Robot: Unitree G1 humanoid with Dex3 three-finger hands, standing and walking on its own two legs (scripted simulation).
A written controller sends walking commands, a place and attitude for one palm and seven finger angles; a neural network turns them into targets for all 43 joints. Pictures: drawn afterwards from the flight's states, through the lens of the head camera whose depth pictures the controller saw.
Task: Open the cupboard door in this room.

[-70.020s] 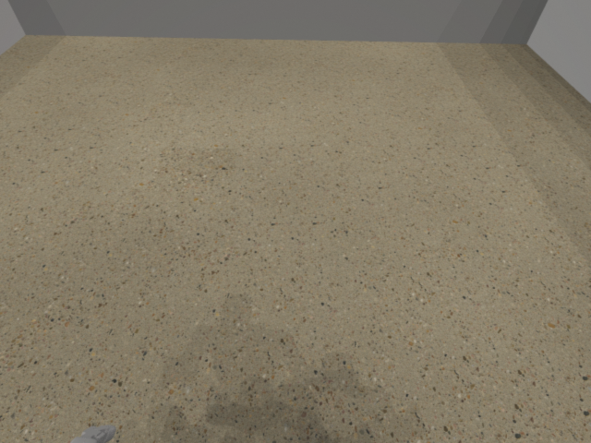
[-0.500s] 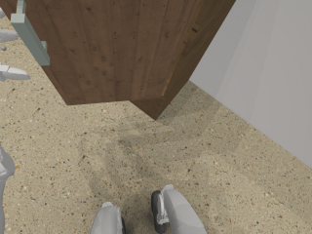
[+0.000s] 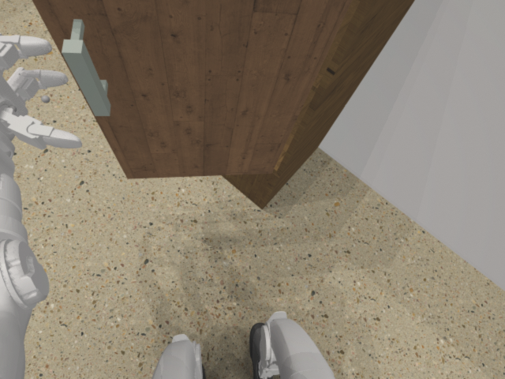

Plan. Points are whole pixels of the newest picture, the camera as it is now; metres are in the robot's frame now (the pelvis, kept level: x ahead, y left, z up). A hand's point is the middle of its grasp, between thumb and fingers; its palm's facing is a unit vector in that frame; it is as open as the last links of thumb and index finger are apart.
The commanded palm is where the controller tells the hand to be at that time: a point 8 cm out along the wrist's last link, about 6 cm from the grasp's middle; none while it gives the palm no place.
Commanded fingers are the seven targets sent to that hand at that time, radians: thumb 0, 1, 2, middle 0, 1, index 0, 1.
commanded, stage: move the hooked fingers beside the handle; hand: left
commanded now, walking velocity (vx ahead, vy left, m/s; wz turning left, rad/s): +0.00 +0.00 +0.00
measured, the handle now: (91, 71) +0.56 +0.20 +0.06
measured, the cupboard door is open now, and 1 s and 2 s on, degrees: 46 45 45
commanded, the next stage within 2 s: slide the fingers in behind the handle in 0.12 s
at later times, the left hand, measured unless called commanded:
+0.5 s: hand (53, 94) +0.52 +0.25 +0.06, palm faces +0.03 -1.00 +0.00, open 14.0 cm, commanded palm +0.50 +0.27 +0.06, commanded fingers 0.00 -0.50 0.30 -0.30 -1.20 -0.30 -1.20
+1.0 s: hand (65, 97) +0.51 +0.23 +0.06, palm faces +0.07 -1.00 +0.00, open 14.9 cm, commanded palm +0.49 +0.23 +0.06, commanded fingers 0.00 -0.50 0.30 -0.30 -1.20 -0.30 -1.20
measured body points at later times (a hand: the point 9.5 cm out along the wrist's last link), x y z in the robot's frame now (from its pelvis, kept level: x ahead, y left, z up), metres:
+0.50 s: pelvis -0.01 -0.01 -0.01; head +0.16 +0.03 +0.41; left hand +0.51 +0.30 +0.06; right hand -0.03 -0.27 -0.10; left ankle -0.04 +0.08 -0.66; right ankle +0.05 -0.13 -0.66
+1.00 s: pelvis +0.00 -0.01 +0.00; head +0.16 +0.04 +0.42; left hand +0.50 +0.28 +0.06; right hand +0.00 -0.27 -0.10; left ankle -0.04 +0.08 -0.66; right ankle +0.05 -0.13 -0.66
